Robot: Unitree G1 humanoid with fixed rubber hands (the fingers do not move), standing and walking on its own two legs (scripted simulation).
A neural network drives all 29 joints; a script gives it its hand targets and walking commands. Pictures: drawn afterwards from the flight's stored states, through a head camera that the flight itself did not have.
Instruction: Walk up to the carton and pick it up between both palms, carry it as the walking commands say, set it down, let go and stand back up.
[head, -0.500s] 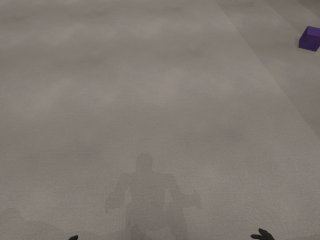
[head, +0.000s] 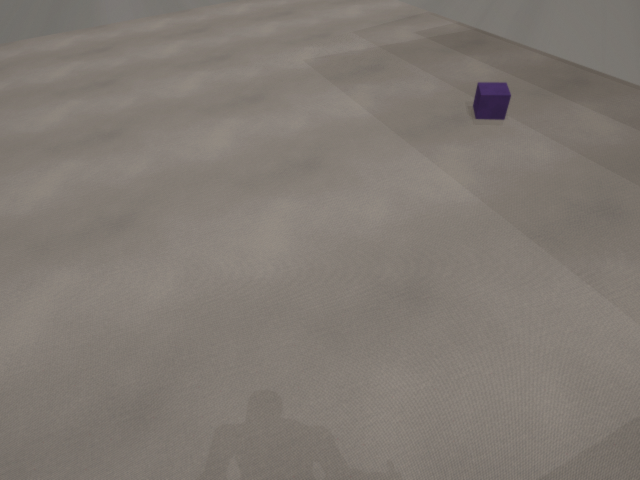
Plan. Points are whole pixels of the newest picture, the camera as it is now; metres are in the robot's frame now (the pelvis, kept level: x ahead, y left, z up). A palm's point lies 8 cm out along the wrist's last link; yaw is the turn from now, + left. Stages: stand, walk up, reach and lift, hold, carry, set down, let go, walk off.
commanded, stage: walk up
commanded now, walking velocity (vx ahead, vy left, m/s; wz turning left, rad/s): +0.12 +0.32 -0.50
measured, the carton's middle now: (491, 100) +2.48 -0.91 -0.69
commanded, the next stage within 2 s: none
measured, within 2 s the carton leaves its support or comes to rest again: neither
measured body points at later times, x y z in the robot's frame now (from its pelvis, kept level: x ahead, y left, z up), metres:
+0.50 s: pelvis +0.14 +0.11 +0.02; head +0.15 +0.11 +0.47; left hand +0.37 +0.29 -0.10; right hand -0.01 -0.10 -0.12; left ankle +0.09 +0.18 -0.73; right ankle +0.13 -0.04 -0.67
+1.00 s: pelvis +0.39 +0.05 -0.01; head +0.42 +0.04 +0.44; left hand +0.41 +0.32 -0.15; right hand +0.44 -0.24 -0.14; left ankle +0.52 +0.14 -0.71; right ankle +0.27 -0.05 -0.73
